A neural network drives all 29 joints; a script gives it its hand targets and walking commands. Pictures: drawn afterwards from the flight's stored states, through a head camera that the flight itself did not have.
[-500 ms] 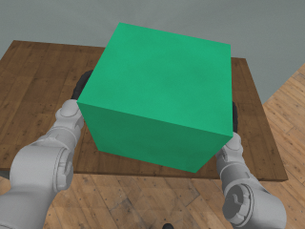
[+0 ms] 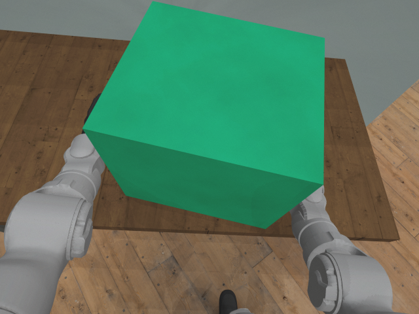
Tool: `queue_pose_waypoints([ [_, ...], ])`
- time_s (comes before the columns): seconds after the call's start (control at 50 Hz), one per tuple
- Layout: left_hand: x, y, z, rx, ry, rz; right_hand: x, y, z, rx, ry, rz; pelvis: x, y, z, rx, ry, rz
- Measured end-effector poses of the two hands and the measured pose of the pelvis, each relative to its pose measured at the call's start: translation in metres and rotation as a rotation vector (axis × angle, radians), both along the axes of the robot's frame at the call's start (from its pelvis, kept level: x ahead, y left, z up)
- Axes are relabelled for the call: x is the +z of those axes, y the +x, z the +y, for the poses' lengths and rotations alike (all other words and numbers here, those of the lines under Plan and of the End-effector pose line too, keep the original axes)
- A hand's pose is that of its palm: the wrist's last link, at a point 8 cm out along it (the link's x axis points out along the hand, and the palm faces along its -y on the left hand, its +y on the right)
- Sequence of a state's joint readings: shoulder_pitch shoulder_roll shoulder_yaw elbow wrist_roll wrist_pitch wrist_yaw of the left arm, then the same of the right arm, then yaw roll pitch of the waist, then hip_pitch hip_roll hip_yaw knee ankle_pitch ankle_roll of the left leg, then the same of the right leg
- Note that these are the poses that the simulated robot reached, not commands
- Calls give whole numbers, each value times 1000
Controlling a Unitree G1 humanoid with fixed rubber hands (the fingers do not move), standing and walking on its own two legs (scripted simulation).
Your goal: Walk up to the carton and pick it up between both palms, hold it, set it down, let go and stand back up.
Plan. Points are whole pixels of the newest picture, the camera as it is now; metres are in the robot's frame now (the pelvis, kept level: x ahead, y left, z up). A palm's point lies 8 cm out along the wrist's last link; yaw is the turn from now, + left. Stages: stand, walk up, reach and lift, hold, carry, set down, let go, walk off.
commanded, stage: set down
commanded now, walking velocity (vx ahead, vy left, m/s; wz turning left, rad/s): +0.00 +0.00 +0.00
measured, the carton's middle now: (214, 125) +0.47 -0.03 +0.02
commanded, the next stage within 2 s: none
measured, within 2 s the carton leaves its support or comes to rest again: neither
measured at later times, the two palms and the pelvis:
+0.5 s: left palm (82, 172) +0.39 +0.22 -0.02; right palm (309, 202) +0.33 -0.22 -0.03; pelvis -0.02 +0.00 +0.00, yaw +0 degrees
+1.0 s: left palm (56, 190) +0.34 +0.25 +0.00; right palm (325, 223) +0.28 -0.23 -0.02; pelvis -0.05 -0.01 +0.00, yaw +0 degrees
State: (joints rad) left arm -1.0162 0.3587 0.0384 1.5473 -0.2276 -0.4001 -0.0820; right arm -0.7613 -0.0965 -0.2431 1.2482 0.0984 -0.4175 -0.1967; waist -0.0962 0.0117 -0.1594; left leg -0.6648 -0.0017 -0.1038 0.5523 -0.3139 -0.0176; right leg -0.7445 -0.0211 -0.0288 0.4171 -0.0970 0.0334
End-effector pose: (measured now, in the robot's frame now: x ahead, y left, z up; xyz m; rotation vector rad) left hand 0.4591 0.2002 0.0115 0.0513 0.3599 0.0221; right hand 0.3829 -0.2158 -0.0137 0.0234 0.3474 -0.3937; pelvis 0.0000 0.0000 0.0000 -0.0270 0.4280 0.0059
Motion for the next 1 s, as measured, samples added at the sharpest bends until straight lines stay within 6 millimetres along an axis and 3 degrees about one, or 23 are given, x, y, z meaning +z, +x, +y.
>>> queue_pose_waypoints([
  [0.14, -2, -6, 3, -2, -3, 23, 5, -1, 1, 7, -16, -38, 0, -2, -1, 0, 1, -3],
  [0.32, -22, -33, 12, -6, 7, 79, 6, -10, 3, 23, -31, -52, 0, -8, -2, 0, 4, -11],
  [0.52, -35, -74, 26, -33, 31, 71, -20, -63, -1, 6, -43, 9, 0, -20, 0, -1, 11, -28],
  [0.68, -25, -99, 35, -43, 63, 34, -18, -98, -11, -37, -14, -23, -1, -35, -1, -9, 17, -52],
  [0.82, -8, -109, 39, -25, 45, -6, 3, -96, -12, -28, 13, -76, -2, -46, -5, -9, 21, -71],
  [1.0, -7, -114, 49, -7, 33, 15, -3, -102, -13, -27, 29, -3, -2, -46, -7, -10, 22, -74],
])
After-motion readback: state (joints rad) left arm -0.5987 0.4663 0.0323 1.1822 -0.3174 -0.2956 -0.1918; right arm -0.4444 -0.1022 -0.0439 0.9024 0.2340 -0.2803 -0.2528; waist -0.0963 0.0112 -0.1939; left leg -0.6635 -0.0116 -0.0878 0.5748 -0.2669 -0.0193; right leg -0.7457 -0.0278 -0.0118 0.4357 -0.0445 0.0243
